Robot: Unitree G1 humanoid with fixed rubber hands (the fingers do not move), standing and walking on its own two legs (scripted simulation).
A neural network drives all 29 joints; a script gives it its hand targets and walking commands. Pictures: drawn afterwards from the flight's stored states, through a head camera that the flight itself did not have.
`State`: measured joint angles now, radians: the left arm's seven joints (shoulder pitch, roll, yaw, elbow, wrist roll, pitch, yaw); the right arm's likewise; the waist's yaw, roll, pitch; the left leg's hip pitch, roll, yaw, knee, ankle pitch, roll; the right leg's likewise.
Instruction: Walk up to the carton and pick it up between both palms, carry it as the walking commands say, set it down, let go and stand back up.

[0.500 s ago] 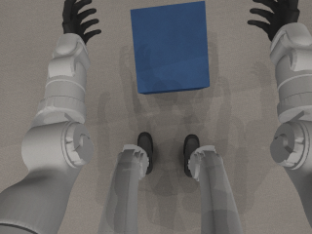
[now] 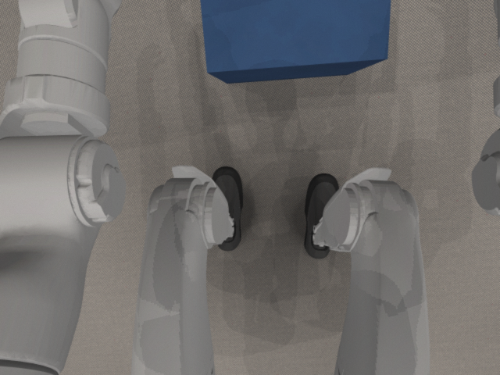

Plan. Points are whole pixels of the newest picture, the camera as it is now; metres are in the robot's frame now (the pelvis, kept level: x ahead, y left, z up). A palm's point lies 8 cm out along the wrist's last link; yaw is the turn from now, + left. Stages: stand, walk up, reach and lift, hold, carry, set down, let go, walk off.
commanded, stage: reach and lift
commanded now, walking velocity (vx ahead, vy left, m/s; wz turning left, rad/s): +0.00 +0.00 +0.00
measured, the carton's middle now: out of the picture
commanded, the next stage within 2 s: none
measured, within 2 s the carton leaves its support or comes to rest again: neither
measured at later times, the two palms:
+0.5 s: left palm out of the picture +0.57 +0.19 -0.26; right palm out of the picture +0.58 -0.21 -0.25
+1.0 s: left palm out of the picture +0.58 +0.18 -0.28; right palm out of the picture +0.58 -0.21 -0.29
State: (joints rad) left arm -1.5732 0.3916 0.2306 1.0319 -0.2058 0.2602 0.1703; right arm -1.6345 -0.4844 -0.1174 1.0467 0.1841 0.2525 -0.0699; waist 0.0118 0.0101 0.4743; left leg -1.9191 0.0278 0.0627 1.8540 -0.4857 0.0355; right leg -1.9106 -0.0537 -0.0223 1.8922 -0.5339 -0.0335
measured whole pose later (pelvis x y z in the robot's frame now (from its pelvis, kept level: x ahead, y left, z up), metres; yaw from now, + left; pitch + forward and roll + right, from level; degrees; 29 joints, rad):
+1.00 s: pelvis +0.01 +0.00 -0.11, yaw +0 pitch +33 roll +1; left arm -1.64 0.39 0.14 1.21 -0.24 0.09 0.14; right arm -1.65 -0.49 -0.04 1.27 0.24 0.08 -0.06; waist 0.01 0.01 0.52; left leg -2.25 0.03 0.05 2.22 -0.54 0.04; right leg -2.24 -0.05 -0.02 2.25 -0.59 -0.04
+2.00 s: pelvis +0.02 +0.00 -0.11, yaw -1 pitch +33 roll +1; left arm -1.60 0.36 0.19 1.17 -0.20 0.10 0.06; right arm -1.66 -0.46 0.00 1.27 0.24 0.13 0.01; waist 0.01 0.01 0.52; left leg -2.25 0.03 0.04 2.23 -0.57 0.04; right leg -2.24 -0.03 -0.02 2.26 -0.60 -0.04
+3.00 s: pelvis +0.00 +0.00 -0.07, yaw -3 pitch +28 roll +1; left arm -1.53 0.32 0.33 0.90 -0.09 0.30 0.12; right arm -1.64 -0.40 -0.07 1.05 0.17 0.34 -0.08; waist 0.03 0.01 0.49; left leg -2.04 0.02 0.04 2.12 -0.57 0.02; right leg -2.06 0.02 0.00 2.14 -0.57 -0.02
